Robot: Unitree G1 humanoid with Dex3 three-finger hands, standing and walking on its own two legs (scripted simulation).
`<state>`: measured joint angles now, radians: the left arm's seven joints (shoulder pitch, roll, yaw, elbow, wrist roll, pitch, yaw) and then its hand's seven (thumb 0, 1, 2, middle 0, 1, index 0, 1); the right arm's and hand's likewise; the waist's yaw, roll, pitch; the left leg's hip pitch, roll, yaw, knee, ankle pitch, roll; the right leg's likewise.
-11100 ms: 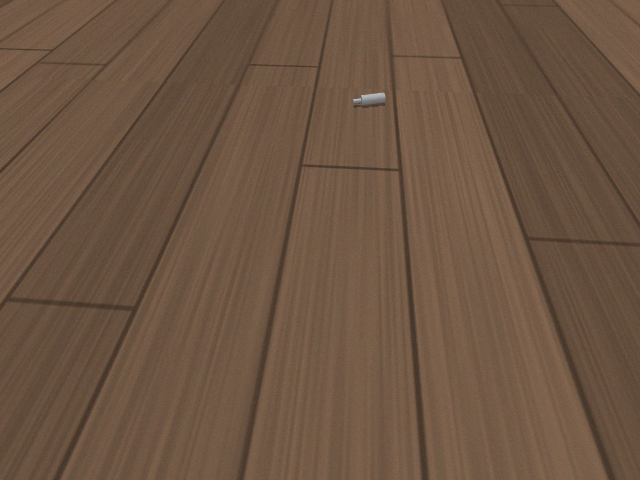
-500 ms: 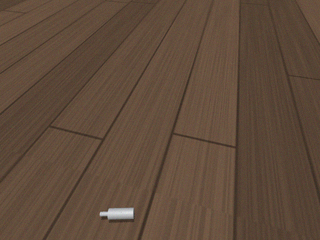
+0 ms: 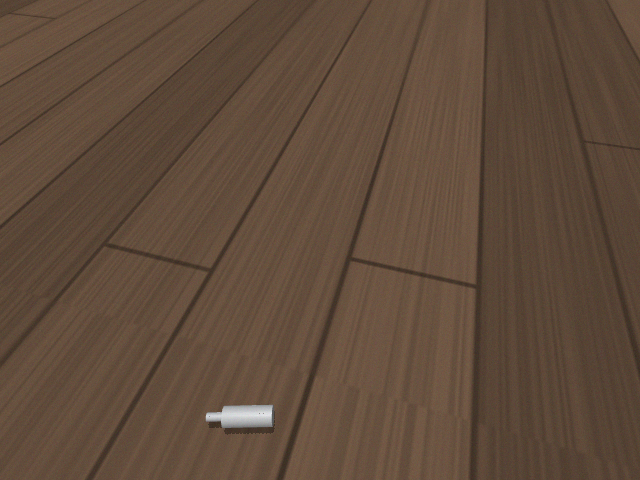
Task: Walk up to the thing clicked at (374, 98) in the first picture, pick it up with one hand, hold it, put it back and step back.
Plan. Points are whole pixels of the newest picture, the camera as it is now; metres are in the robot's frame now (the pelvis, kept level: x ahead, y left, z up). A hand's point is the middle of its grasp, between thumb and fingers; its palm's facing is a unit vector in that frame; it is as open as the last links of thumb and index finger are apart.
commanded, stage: walk up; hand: left
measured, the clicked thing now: (239, 416) +0.41 +0.28 -0.75
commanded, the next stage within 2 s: none
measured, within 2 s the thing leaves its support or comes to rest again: neither
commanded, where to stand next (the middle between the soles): +0.02 +0.02 m, yaw -1 degrees
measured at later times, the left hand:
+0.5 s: hand out of the picture +0.04 +0.35 -0.17, palm faces -0.06 -0.93 -0.37, open 7.4 cm
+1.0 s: hand out of the picture +0.07 +0.28 -0.15, palm faces -0.07 -0.95 -0.32, open 7.4 cm
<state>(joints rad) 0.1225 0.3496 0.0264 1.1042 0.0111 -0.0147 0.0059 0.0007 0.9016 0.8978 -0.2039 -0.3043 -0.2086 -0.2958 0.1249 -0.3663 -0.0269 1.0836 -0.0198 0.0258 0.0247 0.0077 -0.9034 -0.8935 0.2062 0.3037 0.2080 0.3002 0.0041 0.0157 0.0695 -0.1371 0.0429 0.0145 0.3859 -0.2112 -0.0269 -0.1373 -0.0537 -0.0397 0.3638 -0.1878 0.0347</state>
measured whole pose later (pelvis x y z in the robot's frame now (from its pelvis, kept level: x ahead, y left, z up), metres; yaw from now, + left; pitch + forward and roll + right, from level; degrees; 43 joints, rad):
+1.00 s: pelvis -0.04 +0.04 +0.00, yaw -4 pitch -3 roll +0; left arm 0.13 0.34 0.02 1.07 0.01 0.00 -0.02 0.00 0.90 0.90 -0.20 -0.30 -0.21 -0.30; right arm 0.17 -0.36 -0.01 1.05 -0.03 -0.04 0.01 0.01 -0.90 -0.89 0.21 0.30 0.21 0.30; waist -0.01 -0.01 0.04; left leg -0.12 0.02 0.05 0.37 -0.20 0.00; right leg -0.08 0.05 0.05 0.38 -0.25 -0.04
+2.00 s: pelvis -0.03 +0.03 +0.00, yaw -5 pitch -2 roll +0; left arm 0.12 0.34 0.03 1.10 0.01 -0.01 0.00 0.00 0.90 0.90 -0.20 -0.30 -0.21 -0.30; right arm 0.12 -0.35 -0.01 1.09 -0.02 -0.02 0.00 0.01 -0.90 -0.89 0.21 0.30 0.21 0.30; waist -0.01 0.00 0.05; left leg -0.09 0.05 0.08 0.32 -0.20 -0.03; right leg -0.06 0.08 0.08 0.32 -0.23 -0.06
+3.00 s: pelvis -0.04 +0.05 +0.00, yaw -3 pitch -2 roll +0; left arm 0.12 0.35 0.00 1.13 0.01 -0.02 0.01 0.00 0.90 0.90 -0.20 -0.30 -0.21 -0.30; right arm 0.11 -0.34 0.00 1.13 -0.02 -0.01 0.01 0.01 -0.90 -0.89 0.21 0.30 0.21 0.30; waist -0.01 0.00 0.05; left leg -0.10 0.01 0.05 0.30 -0.16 0.01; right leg -0.05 0.04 0.05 0.27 -0.19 -0.02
